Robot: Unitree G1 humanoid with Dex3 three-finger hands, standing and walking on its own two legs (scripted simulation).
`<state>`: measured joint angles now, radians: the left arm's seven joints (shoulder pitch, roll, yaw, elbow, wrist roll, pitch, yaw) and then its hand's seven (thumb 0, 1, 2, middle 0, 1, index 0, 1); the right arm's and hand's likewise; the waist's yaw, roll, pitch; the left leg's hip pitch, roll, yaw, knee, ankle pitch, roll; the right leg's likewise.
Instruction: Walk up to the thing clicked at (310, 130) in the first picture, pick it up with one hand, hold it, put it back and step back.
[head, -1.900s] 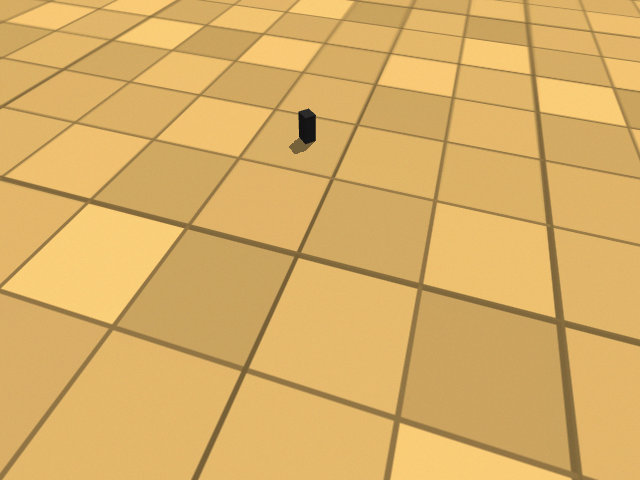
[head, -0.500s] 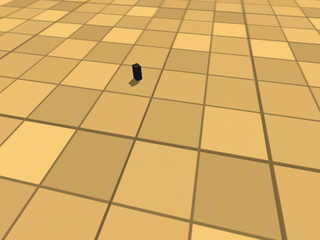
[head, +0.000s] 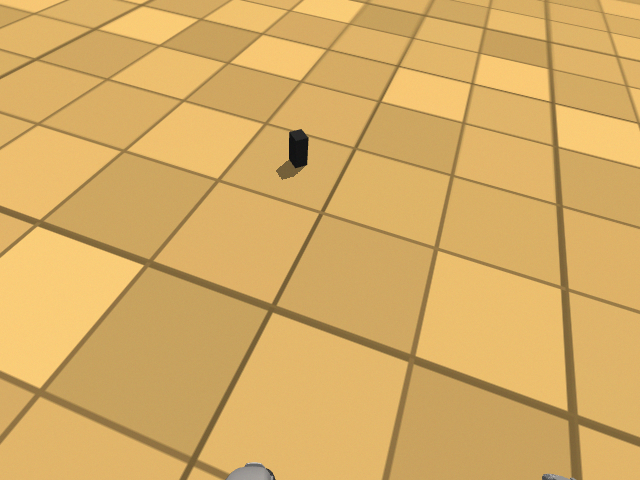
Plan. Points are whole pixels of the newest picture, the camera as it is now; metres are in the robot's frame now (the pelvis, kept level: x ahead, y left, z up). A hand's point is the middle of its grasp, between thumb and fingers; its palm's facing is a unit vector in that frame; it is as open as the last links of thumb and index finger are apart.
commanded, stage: walk up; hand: left
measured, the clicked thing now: (298, 148) +1.60 +0.17 -0.67
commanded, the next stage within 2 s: none
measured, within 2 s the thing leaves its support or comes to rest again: neither
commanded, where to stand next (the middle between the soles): +1.22 -0.01 m, yaw -3 degrees
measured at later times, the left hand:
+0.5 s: hand (202, 285) +0.43 +0.24 -0.11, palm faces -0.09 -0.91 -0.41, open 7.4 cm
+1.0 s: hand (203, 246) +0.55 +0.27 -0.15, palm faces -0.03 -0.94 -0.35, open 7.4 cm
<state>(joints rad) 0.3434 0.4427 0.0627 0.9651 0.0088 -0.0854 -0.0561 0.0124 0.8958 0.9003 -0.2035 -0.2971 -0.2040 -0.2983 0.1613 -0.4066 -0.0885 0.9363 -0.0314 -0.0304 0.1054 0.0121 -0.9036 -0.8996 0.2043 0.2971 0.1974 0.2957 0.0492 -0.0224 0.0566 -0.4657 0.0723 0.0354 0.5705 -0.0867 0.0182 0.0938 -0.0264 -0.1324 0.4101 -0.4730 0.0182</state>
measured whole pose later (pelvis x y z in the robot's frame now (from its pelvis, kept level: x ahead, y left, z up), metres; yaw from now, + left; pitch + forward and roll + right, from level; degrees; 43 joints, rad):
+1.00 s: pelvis +0.53 -0.01 +0.00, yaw -2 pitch -2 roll -1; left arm 0.36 0.44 0.06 0.91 0.00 -0.06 -0.03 0.01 0.90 0.90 -0.20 -0.30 -0.20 -0.30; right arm 0.19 -0.39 -0.07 0.85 -0.03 -0.07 0.08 0.01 -0.90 -0.90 0.20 0.30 0.20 0.30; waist 0.04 -0.04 0.08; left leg -0.41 0.03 0.08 0.65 -0.20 0.04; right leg -0.16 -0.04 -0.04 0.88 -0.50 -0.03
